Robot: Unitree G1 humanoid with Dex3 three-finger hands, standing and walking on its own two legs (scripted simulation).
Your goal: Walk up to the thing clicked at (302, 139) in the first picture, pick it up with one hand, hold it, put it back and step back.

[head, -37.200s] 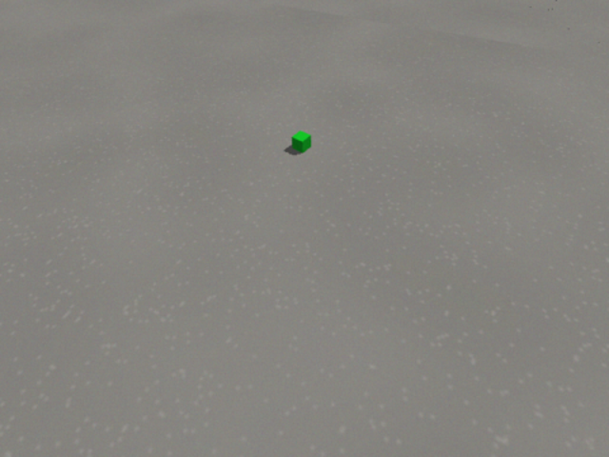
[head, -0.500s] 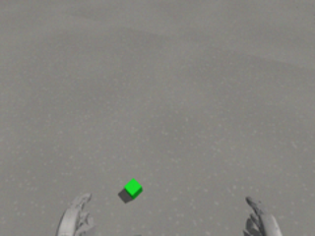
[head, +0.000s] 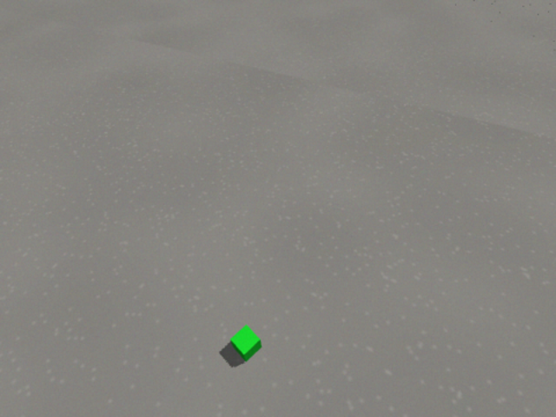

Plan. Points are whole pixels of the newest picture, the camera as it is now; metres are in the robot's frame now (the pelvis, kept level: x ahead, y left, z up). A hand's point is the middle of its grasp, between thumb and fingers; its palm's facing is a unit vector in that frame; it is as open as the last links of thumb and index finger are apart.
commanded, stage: stand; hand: left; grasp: from above
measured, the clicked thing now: (246, 343) +0.49 +0.17 -0.74
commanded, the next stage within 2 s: step back in 1.96 s
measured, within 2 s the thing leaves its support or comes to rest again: neither
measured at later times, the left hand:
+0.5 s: hand out of the picture +0.04 +0.23 -0.15, palm faces +0.03 -0.94 -0.35, open 7.4 cm
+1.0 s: hand out of the picture +0.07 +0.22 -0.15, palm faces +0.03 -0.94 -0.34, open 7.4 cm
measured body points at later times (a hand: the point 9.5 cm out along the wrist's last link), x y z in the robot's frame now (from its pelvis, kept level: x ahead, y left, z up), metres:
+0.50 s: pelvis -0.01 -0.01 +0.01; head -0.01 -0.02 +0.46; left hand +0.03 +0.28 -0.13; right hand +0.05 -0.30 -0.14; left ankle +0.00 +0.11 -0.74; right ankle +0.00 -0.14 -0.74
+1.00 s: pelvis +0.00 -0.02 +0.01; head +0.00 -0.03 +0.46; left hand +0.07 +0.27 -0.12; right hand +0.07 -0.32 -0.13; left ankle +0.00 +0.11 -0.74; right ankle +0.00 -0.14 -0.74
